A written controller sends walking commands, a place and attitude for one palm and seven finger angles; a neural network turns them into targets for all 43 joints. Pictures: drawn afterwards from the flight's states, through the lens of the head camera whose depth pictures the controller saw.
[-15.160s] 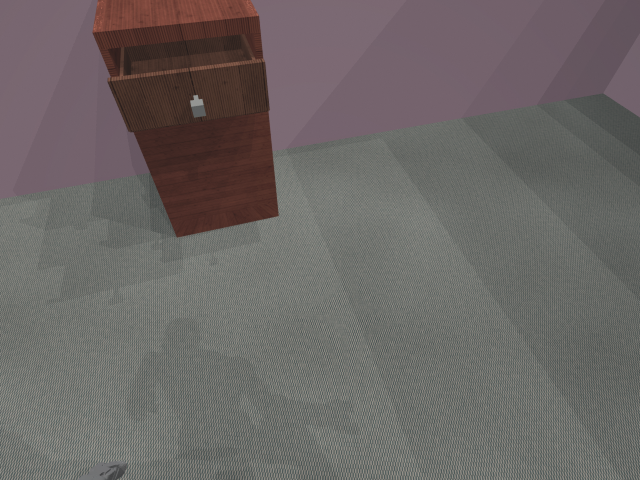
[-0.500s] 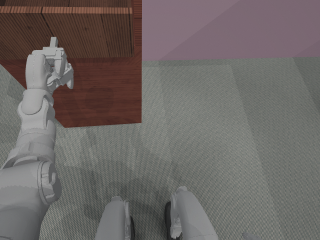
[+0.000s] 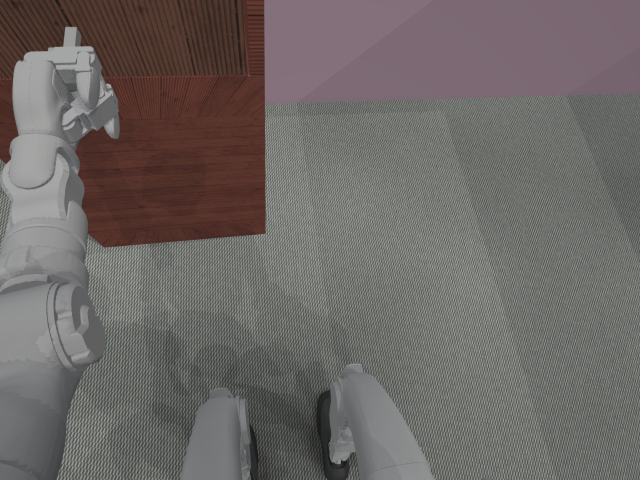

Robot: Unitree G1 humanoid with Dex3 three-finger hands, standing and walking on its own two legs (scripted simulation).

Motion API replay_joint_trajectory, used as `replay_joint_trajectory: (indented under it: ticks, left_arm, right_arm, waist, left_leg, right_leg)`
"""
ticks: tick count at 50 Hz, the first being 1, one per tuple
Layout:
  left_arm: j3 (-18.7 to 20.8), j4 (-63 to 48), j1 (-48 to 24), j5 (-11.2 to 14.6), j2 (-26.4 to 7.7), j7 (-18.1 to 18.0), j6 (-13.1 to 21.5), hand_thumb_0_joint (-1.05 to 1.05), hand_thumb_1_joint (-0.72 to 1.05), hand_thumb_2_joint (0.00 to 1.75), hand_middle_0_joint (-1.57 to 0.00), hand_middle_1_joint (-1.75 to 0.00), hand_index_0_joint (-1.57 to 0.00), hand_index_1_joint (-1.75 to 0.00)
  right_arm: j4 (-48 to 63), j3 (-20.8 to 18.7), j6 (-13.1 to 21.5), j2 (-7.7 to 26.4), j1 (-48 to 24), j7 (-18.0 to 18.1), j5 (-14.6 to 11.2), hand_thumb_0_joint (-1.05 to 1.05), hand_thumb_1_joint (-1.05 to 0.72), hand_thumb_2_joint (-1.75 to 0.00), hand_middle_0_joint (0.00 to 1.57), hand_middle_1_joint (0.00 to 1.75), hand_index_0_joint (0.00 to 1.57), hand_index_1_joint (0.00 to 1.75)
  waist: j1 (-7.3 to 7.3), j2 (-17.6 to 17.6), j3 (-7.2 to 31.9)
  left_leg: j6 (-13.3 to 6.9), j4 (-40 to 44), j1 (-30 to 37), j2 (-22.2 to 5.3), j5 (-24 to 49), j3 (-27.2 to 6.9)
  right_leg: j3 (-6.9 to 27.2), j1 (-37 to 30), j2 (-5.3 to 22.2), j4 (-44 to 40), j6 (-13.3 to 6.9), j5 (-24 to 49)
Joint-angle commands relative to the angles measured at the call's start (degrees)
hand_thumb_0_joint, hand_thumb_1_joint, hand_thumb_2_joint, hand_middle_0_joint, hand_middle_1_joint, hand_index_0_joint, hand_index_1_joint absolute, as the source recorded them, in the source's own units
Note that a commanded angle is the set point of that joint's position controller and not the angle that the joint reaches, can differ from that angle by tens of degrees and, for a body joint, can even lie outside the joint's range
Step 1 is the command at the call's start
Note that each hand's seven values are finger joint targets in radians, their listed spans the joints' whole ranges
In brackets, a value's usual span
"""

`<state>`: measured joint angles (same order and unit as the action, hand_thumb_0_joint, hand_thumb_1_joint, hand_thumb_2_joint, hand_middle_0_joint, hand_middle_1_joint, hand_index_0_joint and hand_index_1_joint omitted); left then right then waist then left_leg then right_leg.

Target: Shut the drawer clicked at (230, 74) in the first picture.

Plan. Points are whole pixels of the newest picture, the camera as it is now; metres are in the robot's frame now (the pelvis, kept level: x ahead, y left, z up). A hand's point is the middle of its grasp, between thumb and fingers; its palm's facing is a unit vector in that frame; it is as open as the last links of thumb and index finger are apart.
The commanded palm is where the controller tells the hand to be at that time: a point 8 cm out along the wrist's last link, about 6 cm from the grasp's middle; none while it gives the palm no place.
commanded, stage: push the drawer shut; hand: left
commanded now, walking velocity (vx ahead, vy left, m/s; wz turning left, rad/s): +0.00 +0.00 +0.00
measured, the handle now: (71, 56) +0.61 +0.23 +0.05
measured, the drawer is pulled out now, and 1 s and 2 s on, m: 0.00 0.00 0.00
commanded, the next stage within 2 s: pull the fist back off the drawer in 0.20 s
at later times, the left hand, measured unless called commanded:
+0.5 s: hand (110, 98) +0.55 +0.18 +0.05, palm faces +0.04 -1.00 -0.04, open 3.5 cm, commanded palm +0.55 +0.20 +0.05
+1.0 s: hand (115, 116) +0.52 +0.18 +0.05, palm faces +0.02 -1.00 -0.03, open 3.3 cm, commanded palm +0.49 +0.22 +0.05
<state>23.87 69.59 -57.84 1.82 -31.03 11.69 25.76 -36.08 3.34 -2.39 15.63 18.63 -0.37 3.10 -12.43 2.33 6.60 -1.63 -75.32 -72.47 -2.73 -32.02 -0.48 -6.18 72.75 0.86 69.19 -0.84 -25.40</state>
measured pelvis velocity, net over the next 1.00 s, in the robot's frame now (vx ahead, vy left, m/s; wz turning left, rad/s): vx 0.02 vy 0.01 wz -0.02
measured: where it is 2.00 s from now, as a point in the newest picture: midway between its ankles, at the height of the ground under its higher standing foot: (290, 469)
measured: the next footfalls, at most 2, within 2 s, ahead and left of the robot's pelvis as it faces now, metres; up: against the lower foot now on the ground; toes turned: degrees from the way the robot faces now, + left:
none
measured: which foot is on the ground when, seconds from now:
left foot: down 0.00-1.00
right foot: down 0.00-1.00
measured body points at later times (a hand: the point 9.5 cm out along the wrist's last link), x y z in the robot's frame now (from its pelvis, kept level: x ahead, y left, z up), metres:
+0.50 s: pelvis -0.03 -0.01 -0.02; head +0.16 +0.03 +0.39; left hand +0.54 +0.24 +0.06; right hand -0.03 -0.27 -0.11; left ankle +0.02 +0.10 -0.61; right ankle +0.06 -0.12 -0.61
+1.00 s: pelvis +0.02 +0.01 +0.02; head +0.18 +0.02 +0.44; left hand +0.52 +0.23 +0.05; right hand +0.03 -0.25 -0.10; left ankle +0.02 +0.10 -0.61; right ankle +0.06 -0.12 -0.61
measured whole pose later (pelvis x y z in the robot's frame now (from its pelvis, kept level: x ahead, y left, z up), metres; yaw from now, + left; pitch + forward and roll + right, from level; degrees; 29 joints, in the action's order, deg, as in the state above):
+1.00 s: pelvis +0.02 +0.01 +0.02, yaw -1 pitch +28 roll -4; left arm 22.3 59.3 -46.1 4.0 -24.4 9.4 25.6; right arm -35.0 2.4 -3.0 14.8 20.7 -2.0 2.4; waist -10.4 2.6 7.5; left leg -2.2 -70.7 -66.1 -2.8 -32.2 1.5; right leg -4.1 67.4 0.3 65.1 0.1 -25.2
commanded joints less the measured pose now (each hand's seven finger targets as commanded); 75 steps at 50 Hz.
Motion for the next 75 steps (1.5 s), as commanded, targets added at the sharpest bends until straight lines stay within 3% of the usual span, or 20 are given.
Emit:
replay_joint_trajectory:
  ticks: [1, 12, 19, 22, 24, 27, 32, 35, 39, 41, 44, 48, 50, 55, 58, 59, 62, 64, 72, 75]
  left_arm:
    - [0.55, -13.45, -32.75, 0.30, -14.71, -0.85, 3.44, 0.00, 0.90, 0.90, -1.40, -1.60, -1.40, -1.60]
    - [-3.10, -10.86, -44.71, -1.39, -15.51, -2.49, 2.34, 0.00, 0.90, 0.90, -1.40, -1.60, -1.40, -1.60]
    - [-1.98, -10.23, -45.54, -1.95, -19.30, -2.31, 1.56, 0.00, 0.90, 0.90, -1.40, -1.60, -1.40, -1.60]
    - [-3.50, -9.95, -44.72, -1.84, -16.57, -1.97, 1.27, 0.00, 0.90, 0.90, -1.40, -1.60, -1.40, -1.60]
    - [-1.16, -10.26, -43.36, -2.07, -19.80, -1.89, 1.21, 0.00, 0.90, 0.90, -1.40, -1.60, -1.40, -1.60]
    - [-2.13, -10.76, -41.22, -1.63, -17.13, -1.48, 1.04, 0.00, 0.90, 0.90, -1.40, -1.60, -1.40, -1.60]
    - [-0.45, -12.78, -35.74, -0.11, -16.86, -0.93, 0.80, 0.00, 0.90, 0.90, -1.40, -1.60, -1.40, -1.60]
    - [1.65, -14.37, -29.75, 1.13, -17.09, -0.60, 0.70, 0.00, 0.90, 0.90, -1.40, -1.60, -1.40, -1.60]
    - [0.98, -20.17, -21.48, 2.56, -13.18, -0.12, 1.90, 0.00, 0.90, 0.90, -1.40, -1.60, -1.40, -1.60]
    - [-0.82, -20.37, -17.25, 3.09, -9.21, -0.46, 1.93, 0.00, 0.90, 0.90, -1.40, -1.60, -1.40, -1.60]
    - [1.30, -19.77, -13.15, 3.43, -9.78, -1.70, 2.22, 0.00, 0.90, 0.90, -1.40, -1.60, -1.40, -1.60]
    - [0.12, -25.45, -11.10, 3.22, -7.35, -3.05, 4.98, 0.00, 0.90, 0.90, -1.40, -1.60, -1.40, -1.60]
    - [-0.36, -24.76, -9.09, 3.26, -6.01, -3.11, 5.77, 0.00, 0.90, 0.90, -1.40, -1.60, -1.40, -1.60]
    - [-3.25, -23.71, -5.38, 3.87, -1.64, -1.84, 6.00, 0.00, 0.90, 0.90, -1.40, -1.60, -1.40, -1.60]
    - [-0.67, -35.10, 3.74, 5.90, -4.37, -1.05, 5.16, 0.00, 0.90, 0.90, -1.40, -1.60, -1.40, -1.60]
    - [-1.82, -38.74, 7.03, 6.59, -3.46, -0.66, 4.33, 0.00, 0.90, 0.90, -1.40, -1.60, -1.40, -1.60]
    - [-4.36, -45.54, 17.07, 9.25, 0.56, -0.37, 1.06, 0.00, 0.90, 0.90, -1.40, -1.60, -1.40, -1.60]
    - [-3.96, -47.10, 20.17, 10.19, 0.76, -0.86, -0.81, 0.00, 0.90, 0.90, -1.40, -1.60, -1.40, -1.60]
    - [-9.24, -56.15, 26.36, 11.43, 5.57, 0.45, -1.48, 0.00, 0.90, 0.90, -1.40, -1.60, -1.40, -1.60]
    - [-8.23, -55.90, 30.44, 12.21, 4.66, 1.82, -3.40, 0.00, 0.90, 0.90, -1.40, -1.60, -1.40, -1.60]
  right_arm:
    - [1.29, -3.70, 0.18, 10.95, 12.38, 0.27, 0.06, 0.00, -0.90, -0.90, 0.20, 0.30, 0.20, 0.30]
    - [-0.02, -2.61, 1.45, 11.55, 13.24, 1.18, 0.20, 0.00, -0.90, -0.90, 0.20, 0.30, 0.20, 0.30]
    - [0.16, -1.93, 3.03, 12.08, 13.09, 1.36, 0.15, 0.00, -0.90, -0.90, 0.20, 0.30, 0.20, 0.30]
    - [0.50, -2.00, 3.45, 11.80, 13.16, 0.95, 0.21, 0.00, -0.90, -0.90, 0.20, 0.30, 0.20, 0.30]
    - [0.78, -1.97, 3.30, 12.18, 13.25, 0.81, 0.20, 0.00, -0.90, -0.90, 0.20, 0.30, 0.20, 0.30]
    - [1.25, -2.18, 3.40, 11.85, 13.33, 0.39, 0.17, 0.00, -0.90, -0.90, 0.20, 0.30, 0.20, 0.30]
    - [1.63, -2.51, 2.99, 11.88, 13.32, 0.17, -0.12, 0.00, -0.90, -0.90, 0.20, 0.30, 0.20, 0.30]
    - [2.31, -2.97, 2.53, 11.72, 13.37, -0.07, -0.40, 0.00, -0.90, -0.90, 0.20, 0.30, 0.20, 0.30]
    - [3.05, -3.87, 1.73, 11.01, 13.01, -0.71, -0.63, 0.00, -0.90, -0.90, 0.20, 0.30, 0.20, 0.30]
    - [3.31, -4.19, 1.17, 10.50, 12.46, -1.07, -0.88, 0.00, -0.90, -0.90, 0.20, 0.30, 0.20, 0.30]
    - [3.24, -4.57, 0.43, 10.43, 12.22, -0.98, -1.05, 0.00, -0.90, -0.90, 0.20, 0.30, 0.20, 0.30]
    - [3.98, -5.15, 0.00, 9.52, 11.46, -1.09, -0.89, 0.00, -0.90, -0.90, 0.20, 0.30, 0.20, 0.30]
    - [3.67, -5.41, -0.24, 9.24, 11.37, -1.07, -0.90, 0.00, -0.90, -0.90, 0.20, 0.30, 0.20, 0.30]
    - [3.54, -5.83, -1.04, 8.74, 10.21, -0.88, -1.24, 0.00, -0.90, -0.90, 0.20, 0.30, 0.20, 0.30]
    - [6.52, -6.28, -1.35, 8.79, 9.12, -1.03, -2.12, 0.00, -0.90, -0.90, 0.20, 0.30, 0.20, 0.30]
    - [7.45, -6.31, -1.42, 8.44, 8.57, -0.99, -2.64, 0.00, -0.90, -0.90, 0.20, 0.30, 0.20, 0.30]
    - [9.07, -6.30, -0.99, 7.69, 7.21, -0.71, -3.80, 0.00, -0.90, -0.90, 0.20, 0.30, 0.20, 0.30]
    - [9.35, -6.01, -0.77, 7.50, 5.74, -0.13, -4.35, 0.00, -0.90, -0.90, 0.20, 0.30, 0.20, 0.30]
    - [9.80, -5.56, 2.09, 6.98, 1.38, 1.35, -5.04, 0.00, -0.90, -0.90, 0.20, 0.30, 0.20, 0.30]
    - [10.61, -5.15, 2.93, 6.99, -0.88, 1.78, -5.40, 0.00, -0.90, -0.90, 0.20, 0.30, 0.20, 0.30]
  waist:
    - [-3.23, 11.14, 33.60]
    - [-7.72, 12.12, 29.91]
    - [-7.10, 14.33, 32.24]
    - [-7.15, 14.86, 31.99]
    - [-5.90, 14.65, 33.00]
    - [-5.49, 14.18, 33.47]
    - [-3.78, 12.84, 33.48]
    - [-1.81, 10.78, 34.96]
    - [0.77, 11.51, 37.59]
    - [0.72, 8.93, 34.54]
    - [1.48, 5.11, 30.81]
    - [2.55, 7.81, 32.71]
    - [2.44, 5.24, 31.61]
    - [2.50, 5.78, 30.39]
    - [6.81, 8.81, 38.80]
    - [7.23, 7.78, 39.64]
    - [7.60, 3.76, 35.76]
    - [7.47, 0.59, 30.06]
    - [7.46, 4.21, 21.72]
    - [8.52, 1.55, 17.88]
  left_leg:
    - [0.26, 8.88, 24.68, 0.92, 21.10, -5.43]
    - [-0.77, 8.64, 19.10, 1.37, 10.32, -5.69]
    - [-0.60, 8.55, 17.75, 1.41, 6.98, -5.96]
    - [-0.69, 8.72, 17.62, 1.49, 6.02, -5.86]
    - [-0.52, 8.72, 17.18, 1.37, 6.24, -5.91]
    - [-0.59, 9.02, 17.81, 1.39, 6.56, -5.82]
    - [-0.39, 10.19, 19.17, 1.06, 8.28, -5.70]
    - [-0.31, 10.59, 19.83, 0.98, 11.71, -4.90]
    - [0.42, 11.71, 26.38, 0.78, 20.16, -4.79]
    - [0.53, 12.46, 26.80, 0.64, 20.97, -4.68]
    - [0.29, 12.92, 24.60, 0.83, 21.06, -3.70]
    - [0.95, 12.93, 29.46, 1.06, 28.47, -3.38]
    - [1.10, 12.67, 29.39, 0.93, 30.67, -3.29]
    - [1.52, 12.46, 31.48, 0.82, 35.23, -3.02]
    - [2.07, 14.85, 38.76, 0.91, 43.09, -2.70]
    - [2.25, 15.83, 40.55, 0.68, 46.04, -2.82]
    - [1.48, 19.14, 40.56, 0.70, 46.02, -2.18]
    - [0.87, 21.43, 36.72, 1.13, 39.71, -1.04]
    - [1.11, 27.30, 43.53, 1.56, 34.67, -0.69]
    - [1.07, 30.00, 42.27, 1.91, 29.16, -0.71]
  right_leg:
    - [3.88, -14.65, -2.95, -7.68, -0.45, 9.73]
    - [4.46, -10.04, -2.91, -8.54, -0.23, 2.57]
    - [4.62, -10.14, -2.84, -8.10, -0.51, 0.24]
    - [4.72, -9.91, -2.88, -8.32, -0.61, -0.34]
    - [4.70, -11.10, -2.88, -8.02, -0.69, -0.30]
    - [4.72, -11.57, -2.94, -8.13, -0.70, -0.06]
    - [4.43, -13.38, -2.98, -8.45, -0.69, 1.21]
    - [4.62, -17.31, -3.04, -9.09, -0.57, 3.73]
    - [3.79, -19.60, -3.11, -8.99, -0.71, 9.74]
    - [3.28, -19.48, -3.25, -9.43, -0.54, 10.52]
    - [3.52, -21.28, -3.04, -9.94, -0.32, 11.83]
    - [3.64, -22.71, -2.91, -9.11, -0.52, 17.55]
    - [3.61, -23.59, -2.90, -9.02, -0.39, 19.50]
    - [3.60, -22.87, -2.65, -9.01, -0.27, 21.54]
    - [3.89, -30.60, -2.69, -10.55, -0.53, 26.48]
    - [3.77, -32.81, -2.71, -11.36, -0.47, 28.51]
    - [3.49, -38.57, -2.91, -14.53, -0.23, 31.51]
    - [3.63, -41.51, -2.71, -16.58, 0.14, 30.76]
    - [3.14, -43.01, -2.55, -21.86, -0.30, 25.68]
    - [2.84, -45.82, -2.29, -23.95, -0.42, 23.20]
